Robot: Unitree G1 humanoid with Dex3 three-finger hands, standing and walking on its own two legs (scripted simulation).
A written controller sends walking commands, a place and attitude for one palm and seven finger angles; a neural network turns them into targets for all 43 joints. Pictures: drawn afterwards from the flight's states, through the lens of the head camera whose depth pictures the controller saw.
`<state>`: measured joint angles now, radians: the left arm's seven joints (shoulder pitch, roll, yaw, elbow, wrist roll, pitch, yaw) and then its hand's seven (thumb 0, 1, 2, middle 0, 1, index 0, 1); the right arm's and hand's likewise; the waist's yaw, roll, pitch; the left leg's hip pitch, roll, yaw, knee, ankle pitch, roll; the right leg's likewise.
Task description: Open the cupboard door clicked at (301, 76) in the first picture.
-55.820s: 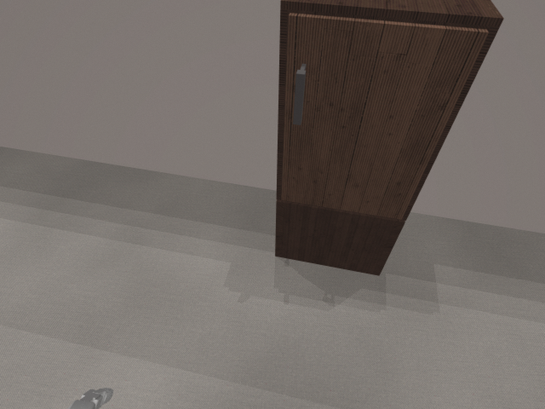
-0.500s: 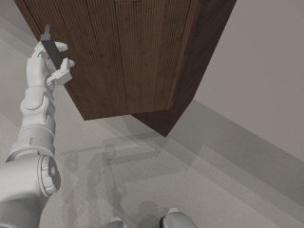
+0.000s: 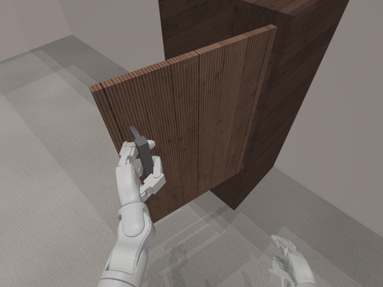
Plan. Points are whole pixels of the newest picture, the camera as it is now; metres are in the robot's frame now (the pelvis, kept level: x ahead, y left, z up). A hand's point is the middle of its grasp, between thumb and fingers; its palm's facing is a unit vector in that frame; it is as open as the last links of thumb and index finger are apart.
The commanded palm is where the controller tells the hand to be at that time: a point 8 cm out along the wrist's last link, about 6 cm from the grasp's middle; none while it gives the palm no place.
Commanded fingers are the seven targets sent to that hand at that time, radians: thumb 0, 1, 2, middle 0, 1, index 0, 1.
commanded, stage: pull the door open along its arc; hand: left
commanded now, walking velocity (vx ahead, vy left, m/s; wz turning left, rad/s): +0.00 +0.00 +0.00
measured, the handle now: (143, 155) +0.37 +0.13 +0.07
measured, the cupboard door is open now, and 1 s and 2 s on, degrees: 76 81 83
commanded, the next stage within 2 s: open thumb and fingers to let go in 0.20 s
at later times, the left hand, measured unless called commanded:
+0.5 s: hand (172, 178) +0.32 +0.06 +0.07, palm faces +0.45 -0.89 -0.06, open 6.5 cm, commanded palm +0.26 +0.10 +0.07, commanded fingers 0.00 0.13 0.57 -0.34 -1.27 -0.34 -1.27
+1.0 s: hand (169, 181) +0.31 +0.06 +0.08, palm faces +0.42 -0.91 -0.03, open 14.4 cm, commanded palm +0.26 +0.10 +0.07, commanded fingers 0.00 -0.50 0.30 -0.18 -0.50 -0.18 -0.50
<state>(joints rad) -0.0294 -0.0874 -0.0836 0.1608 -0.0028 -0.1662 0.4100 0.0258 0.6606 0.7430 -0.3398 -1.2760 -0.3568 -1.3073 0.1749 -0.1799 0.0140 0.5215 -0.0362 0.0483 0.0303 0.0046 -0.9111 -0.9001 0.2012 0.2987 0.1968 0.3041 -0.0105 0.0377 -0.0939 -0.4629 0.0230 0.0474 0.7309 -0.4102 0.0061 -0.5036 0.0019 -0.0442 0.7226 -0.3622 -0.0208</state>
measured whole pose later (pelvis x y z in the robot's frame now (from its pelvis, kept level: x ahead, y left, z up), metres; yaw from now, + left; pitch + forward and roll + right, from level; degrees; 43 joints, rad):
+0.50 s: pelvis +0.00 -0.04 +0.00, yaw +4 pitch +7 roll +1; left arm -0.06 -0.12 -0.16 0.17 0.08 -0.09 0.60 0.02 0.60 0.77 -0.36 -1.31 -0.36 -1.32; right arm 0.18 -0.21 -0.01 0.63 -0.07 0.08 -0.03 0.01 -0.91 -0.90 0.20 0.30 0.20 0.30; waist 0.00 0.06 -0.07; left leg -0.46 0.02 -0.03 0.74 -0.39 -0.04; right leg -0.49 0.00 -0.12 0.76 -0.40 -0.07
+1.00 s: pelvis -0.03 -0.02 +0.00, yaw +3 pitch +5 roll +0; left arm -0.15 -0.13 -0.17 0.30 0.09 -0.14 0.62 0.00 -0.46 0.32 -0.27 -0.95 -0.27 -0.94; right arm 0.17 -0.19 0.00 0.62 -0.07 0.05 -0.02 0.01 -0.91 -0.90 0.20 0.30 0.20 0.30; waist 0.00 0.04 -0.07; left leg -0.48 0.01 -0.01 0.76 -0.38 -0.01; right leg -0.50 -0.01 -0.10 0.76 -0.36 -0.04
